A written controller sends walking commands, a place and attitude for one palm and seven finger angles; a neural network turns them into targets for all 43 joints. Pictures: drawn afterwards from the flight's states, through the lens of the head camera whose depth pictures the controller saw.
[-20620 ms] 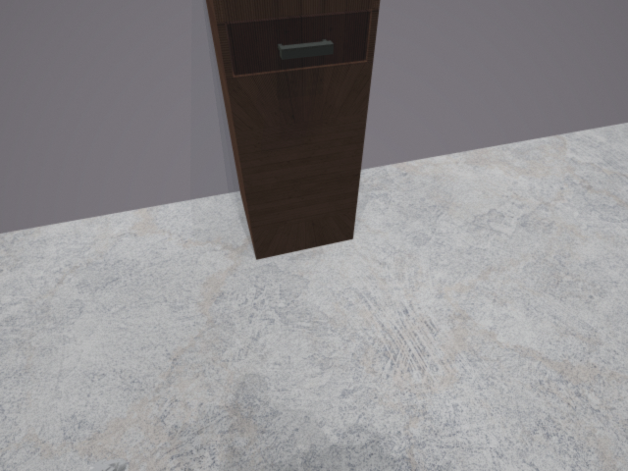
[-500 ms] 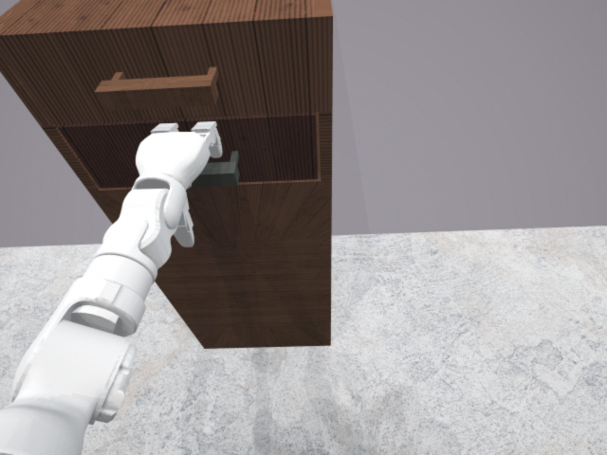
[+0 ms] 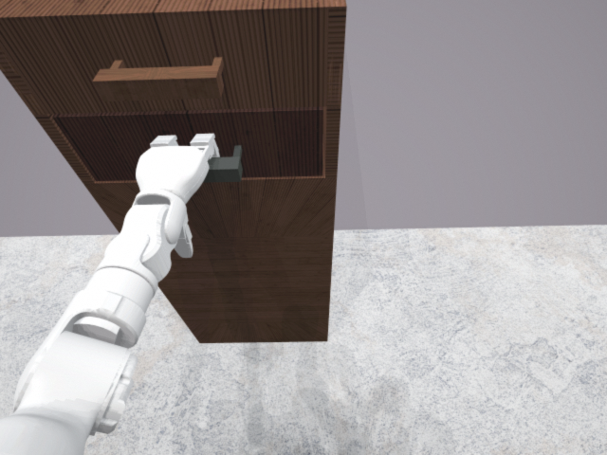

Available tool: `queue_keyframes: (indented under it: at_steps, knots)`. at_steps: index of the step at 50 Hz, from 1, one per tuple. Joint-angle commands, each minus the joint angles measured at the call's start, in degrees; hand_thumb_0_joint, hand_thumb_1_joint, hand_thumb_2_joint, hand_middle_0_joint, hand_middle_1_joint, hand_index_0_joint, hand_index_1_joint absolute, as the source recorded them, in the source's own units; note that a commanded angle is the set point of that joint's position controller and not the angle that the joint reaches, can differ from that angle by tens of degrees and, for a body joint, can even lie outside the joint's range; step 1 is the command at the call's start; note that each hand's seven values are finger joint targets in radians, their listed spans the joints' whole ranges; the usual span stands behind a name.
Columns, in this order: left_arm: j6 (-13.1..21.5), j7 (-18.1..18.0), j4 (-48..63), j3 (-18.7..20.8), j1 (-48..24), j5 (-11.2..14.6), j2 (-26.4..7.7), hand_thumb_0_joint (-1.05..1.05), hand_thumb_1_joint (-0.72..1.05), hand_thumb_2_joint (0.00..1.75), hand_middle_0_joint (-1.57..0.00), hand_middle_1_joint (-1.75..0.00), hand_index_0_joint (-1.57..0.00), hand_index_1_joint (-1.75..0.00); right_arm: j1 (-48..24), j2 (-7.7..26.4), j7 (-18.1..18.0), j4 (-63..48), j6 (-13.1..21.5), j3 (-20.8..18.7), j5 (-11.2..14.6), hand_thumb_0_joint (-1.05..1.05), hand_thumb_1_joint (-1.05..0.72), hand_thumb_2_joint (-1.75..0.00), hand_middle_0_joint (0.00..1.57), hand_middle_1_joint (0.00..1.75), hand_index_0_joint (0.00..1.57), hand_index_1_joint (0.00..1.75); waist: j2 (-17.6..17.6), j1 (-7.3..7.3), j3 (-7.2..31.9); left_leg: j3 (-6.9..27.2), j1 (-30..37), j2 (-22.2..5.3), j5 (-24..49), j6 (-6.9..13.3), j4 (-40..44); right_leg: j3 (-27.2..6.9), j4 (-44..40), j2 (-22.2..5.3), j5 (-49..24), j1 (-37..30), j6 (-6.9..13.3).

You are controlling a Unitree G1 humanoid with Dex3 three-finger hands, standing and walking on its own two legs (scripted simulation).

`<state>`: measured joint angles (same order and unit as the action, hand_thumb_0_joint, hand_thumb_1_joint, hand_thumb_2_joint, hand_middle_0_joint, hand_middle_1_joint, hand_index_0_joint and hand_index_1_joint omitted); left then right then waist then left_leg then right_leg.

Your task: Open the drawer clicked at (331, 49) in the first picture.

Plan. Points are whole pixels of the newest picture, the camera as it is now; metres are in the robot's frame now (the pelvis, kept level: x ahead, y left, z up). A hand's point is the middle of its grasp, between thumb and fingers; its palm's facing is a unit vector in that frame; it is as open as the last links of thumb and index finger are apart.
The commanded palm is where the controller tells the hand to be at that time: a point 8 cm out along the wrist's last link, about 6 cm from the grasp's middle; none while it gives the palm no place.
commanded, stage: lower the fingers behind the handle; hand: left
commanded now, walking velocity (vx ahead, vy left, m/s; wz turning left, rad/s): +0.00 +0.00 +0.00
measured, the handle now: (195, 161) +0.51 +0.17 +0.09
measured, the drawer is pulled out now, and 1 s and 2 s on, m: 0.00 0.00 0.03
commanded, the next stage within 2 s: close the thumb around the handle in 0.34 s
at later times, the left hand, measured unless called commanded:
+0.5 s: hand (186, 196) +0.45 +0.18 +0.08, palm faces -0.01 -0.03 -1.00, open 14.0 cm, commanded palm +0.43 +0.18 +0.14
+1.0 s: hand (187, 194) +0.46 +0.18 +0.08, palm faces -0.01 -0.03 -1.00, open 6.9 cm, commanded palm +0.43 +0.18 +0.14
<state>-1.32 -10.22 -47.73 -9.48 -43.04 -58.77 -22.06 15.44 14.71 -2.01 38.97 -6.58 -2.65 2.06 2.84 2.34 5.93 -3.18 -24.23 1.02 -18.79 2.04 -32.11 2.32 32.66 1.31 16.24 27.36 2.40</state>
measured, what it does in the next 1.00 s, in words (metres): stands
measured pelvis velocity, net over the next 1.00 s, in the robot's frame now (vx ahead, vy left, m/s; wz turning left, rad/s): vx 0.00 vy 0.00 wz -0.01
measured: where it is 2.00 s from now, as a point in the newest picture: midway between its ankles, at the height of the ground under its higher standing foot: outside the picture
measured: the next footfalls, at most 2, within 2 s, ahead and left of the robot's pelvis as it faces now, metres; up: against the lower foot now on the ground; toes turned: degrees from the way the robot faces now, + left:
none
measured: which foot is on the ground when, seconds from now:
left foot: down 0.00-1.00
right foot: down 0.00-1.00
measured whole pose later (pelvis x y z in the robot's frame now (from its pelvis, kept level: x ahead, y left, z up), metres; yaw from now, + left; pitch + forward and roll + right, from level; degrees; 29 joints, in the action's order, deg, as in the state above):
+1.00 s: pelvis +0.00 +0.00 +0.00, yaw +0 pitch +11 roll +0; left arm -4.1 -9.7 -45.0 -9.8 -41.1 -58.0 -21.3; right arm 15.7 14.3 -1.1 39.1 -7.5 -2.7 2.1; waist 3.8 2.3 6.4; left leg -3.5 -23.4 1.1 -19.1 2.3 -31.7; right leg 1.9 32.1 1.3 16.3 26.6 2.1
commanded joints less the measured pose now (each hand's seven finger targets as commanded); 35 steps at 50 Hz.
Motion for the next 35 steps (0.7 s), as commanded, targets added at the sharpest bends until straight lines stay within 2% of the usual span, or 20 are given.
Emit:
queue_keyframes:
  at_steps: [1,2,5,6,11,13,14,15,17,18,20,22,23,24,25,26,29,31,34,35]
  knots:
    - [0.4,-3.3,12.8,3.0,-30.1,0.0,-9.4,0.00,-0.50,0.30,-0.30,-1.20,-0.30,-1.20,1.7,6.7,0.1,-5.2,2.0,-2.6,-0.5,0.00,-0.90,-0.90,0.20,0.30,0.20,0.30,-1.0,1.27,22.3,2.0,9.5,0.1,26.8,0.3,0.3,-2.8,-1.2,0.2,-22.6,-11.2,0.0]
    - [-0.2,-3.5,11.5,4.6,-28.1,-0.2,-10.9,0.00,-0.50,0.30,-0.30,-1.20,-0.30,-1.20,1.9,6.8,0.1,-5.0,1.8,-2.6,-0.4,0.00,-0.90,-0.90,0.20,0.30,0.20,0.30,-1.5,0.66,22.8,2.0,9.5,0.1,28.2,0.3,0.1,-2.7,-0.9,0.4,-23.5,-11.8,0.0]
    - [-0.9,-3.5,11.9,3.5,-29.5,0.1,-9.7,0.00,-0.50,0.30,-0.30,-1.20,-0.30,-1.20,1.5,6.8,0.4,-5.1,1.4,-2.5,-0.4,0.00,-0.90,-0.90,0.20,0.30,0.20,0.30,-2.5,1.13,22.4,2.3,9.3,-0.1,29.1,0.1,0.0,-2.4,-0.8,0.4,-23.9,-11.6,-0.1]
    - [-1.2,-3.6,11.5,4.2,-27.7,0.1,-9.9,0.00,-0.50,0.30,-0.30,-1.20,-0.30,-1.20,1.4,6.8,0.5,-5.1,1.3,-2.5,-0.5,0.00,-0.90,-0.90,0.20,0.30,0.20,0.30,-2.3,0.40,23.0,2.2,9.4,-0.1,30.1,0.1,0.1,-2.4,-0.7,0.4,-24.4,-12.1,-0.1]
    - [-2.8,-3.2,8.5,5.5,-26.3,-0.3,-11.8,0.00,-0.50,0.30,-0.30,-1.20,-0.30,-1.20,0.6,7.1,0.2,-5.5,0.7,-1.9,-0.3,0.00,-0.90,-0.90,0.20,0.30,0.20,0.30,-5.3,0.15,19.9,1.7,5.9,0.0,25.9,0.3,1.2,-2.4,-1.2,0.2,-23.4,-13.5,-0.2]
    - [-2.7,-2.9,9.9,5.5,-26.3,-0.3,-11.9,0.00,-0.50,0.30,-0.30,-1.20,-0.30,-1.20,0.4,6.9,0.0,-6.1,0.8,-1.9,-0.4,0.00,-0.90,-0.90,0.20,0.30,0.20,0.30,-4.3,-0.33,21.3,1.4,6.3,0.0,26.0,0.4,1.4,-2.7,-1.2,0.1,-23.8,-14.7,-0.2]
    - [-2.2,-2.8,11.2,6.9,-26.3,-0.4,-13.7,0.00,-0.50,0.30,-0.30,-1.20,-0.30,-1.20,0.3,7.2,-0.1,-6.4,0.7,-1.9,-0.5,0.00,-0.90,-0.90,0.20,0.30,0.20,0.30,-3.5,-0.71,23.0,1.5,6.6,0.1,27.2,0.3,1.3,-3.0,-1.1,0.0,-24.7,-16.2,-0.1]
    - [-2.0,-2.6,12.0,6.3,-25.8,-0.5,-13.3,0.00,-0.50,0.30,-0.30,-1.20,-0.30,-1.20,0.4,6.9,-0.1,-6.6,0.7,-1.9,-0.4,0.00,-0.90,-0.90,0.20,0.30,0.20,0.30,-2.8,-0.71,23.4,1.5,7.1,0.1,27.9,0.4,1.1,-2.9,-0.9,0.0,-25.3,-16.1,-0.1]
    - [-1.7,-2.1,12.6,2.8,-24.9,-0.1,-8.6,0.00,-0.50,0.30,-0.30,-1.20,-0.30,-1.20,0.3,6.5,0.2,-6.7,0.9,-2.1,-0.2,0.00,-0.90,-0.90,0.20,0.30,0.20,0.30,-2.8,0.12,21.0,1.8,8.6,-0.3,28.7,0.3,1.0,-2.4,-1.4,0.3,-23.9,-13.0,-0.1]
    - [-1.5,-1.9,13.3,2.4,-25.8,0.0,-8.2,0.00,-0.50,0.30,-0.30,-1.20,-0.30,-1.20,0.8,6.7,0.3,-6.3,0.9,-2.2,-0.2,0.00,-0.90,-0.90,0.20,0.30,0.20,0.30,-3.8,0.62,21.3,2.3,9.6,-0.5,29.4,0.2,0.9,-2.2,-1.4,0.4,-23.3,-12.1,-0.2]
    - [-1.1,-1.9,15.6,3.7,-25.8,0.5,-9.9,0.00,-0.50,0.30,-0.30,-1.20,-0.30,-1.20,0.6,6.8,0.3,-6.4,1.0,-2.4,-0.2,0.00,-0.90,-0.90,0.20,0.30,0.20,0.30,-2.3,0.17,22.9,2.2,10.7,-0.4,29.8,0.2,0.8,-2.6,-1.6,0.4,-23.6,-12.9,-0.2]
    - [-1.3,-2.0,13.7,3.0,-25.9,0.4,-8.9,0.00,-0.50,0.30,-0.30,-1.20,-0.30,-1.20,0.5,6.7,0.2,-6.1,1.0,-2.2,-0.2,0.00,-0.90,-0.90,0.20,0.30,0.20,0.30,-3.6,0.48,20.0,2.3,9.1,-0.3,27.3,0.1,1.3,-2.3,-1.9,0.4,-22.1,-12.0,-0.1]
    - [-1.4,-2.0,13.0,3.2,-25.7,0.5,-9.1,0.00,-0.44,0.32,-0.30,-1.21,-0.30,-1.21,0.4,6.8,0.2,-6.1,1.1,-2.2,-0.2,0.00,-0.90,-0.90,0.20,0.30,0.20,0.30,-3.4,0.36,19.8,2.1,8.8,-0.2,26.2,0.2,1.3,-2.5,-2.0,0.3,-21.7,-12.1,-0.1]
    - [-1.1,-2.1,12.8,5.0,-26.0,0.3,-11.4,0.00,-0.39,0.35,-0.31,-1.21,-0.31,-1.21,0.5,7.1,-0.1,-5.8,1.1,-2.2,-0.3,0.00,-0.90,-0.90,0.20,0.30,0.20,0.30,-4.5,0.33,20.5,2.0,8.3,-0.2,25.9,0.3,1.4,-2.7,-2.1,0.2,-22.0,-13.4,0.0]
    - [-0.9,-2.2,13.2,5.0,-26.3,0.1,-11.8,0.00,-0.33,0.37,-0.31,-1.22,-0.31,-1.22,0.4,6.9,-0.1,-6.1,1.1,-2.1,-0.3,0.00,-0.90,-0.90,0.20,0.30,0.20,0.30,-2.9,-0.23,21.2,2.0,7.9,0.0,25.5,0.2,1.6,-2.8,-1.8,0.1,-21.8,-13.7,0.0]
    - [-0.7,-2.1,14.2,2.8,-26.8,0.2,-9.1,0.00,-0.28,0.40,-0.32,-1.22,-0.32,-1.22,0.3,6.6,0.0,-6.2,1.2,-2.1,-0.3,0.00,-0.90,-0.90,0.20,0.30,0.20,0.30,-2.6,0.24,21.4,2.1,8.8,-0.1,26.9,0.2,1.3,-2.6,-1.6,0.2,-22.7,-13.2,0.0]
    - [-0.7,-2.2,13.6,3.8,-26.9,0.0,-10.3,0.00,-0.11,0.47,-0.33,-1.24,-0.33,-1.24,0.7,7.0,0.1,-5.8,1.2,-2.3,-0.4,0.00,-0.90,-0.90,0.20,0.30,0.20,0.30,-2.9,0.33,21.5,2.3,9.1,-0.2,27.6,0.0,1.1,-2.5,-1.7,0.3,-22.4,-12.9,0.1]
    - [-1.0,-2.3,12.0,2.9,-26.9,0.3,-9.0,0.00,0.00,0.52,-0.34,-1.25,-0.34,-1.25,0.6,6.8,0.2,-5.6,1.4,-2.2,-0.2,0.00,-0.90,-0.90,0.20,0.30,0.20,0.30,-2.8,0.76,19.2,2.3,8.6,-0.2,25.6,0.1,1.3,-2.3,-1.9,0.4,-20.9,-11.2,0.1]
    - [-0.9,-2.7,12.0,4.7,-27.8,-0.2,-11.5,0.00,0.17,0.59,-0.35,-1.27,-0.35,-1.27,0.9,7.1,0.0,-5.6,1.5,-2.3,-0.5,0.00,-0.90,-0.90,0.20,0.30,0.20,0.30,-2.8,0.19,21.6,1.9,8.0,0.0,25.3,0.1,1.3,-2.8,-1.8,0.1,-21.4,-13.3,0.1]
    - [-1.1,-2.6,11.4,3.6,-27.1,-0.1,-10.3,0.00,0.23,0.61,-0.35,-1.28,-0.35,-1.28,0.7,6.8,0.0,-5.7,1.4,-2.1,-0.4,0.00,-0.90,-0.90,0.20,0.30,0.20,0.30,-2.6,0.35,21.4,2.0,7.9,0.0,25.0,0.2,1.3,-2.8,-1.7,0.1,-21.6,-13.1,0.0]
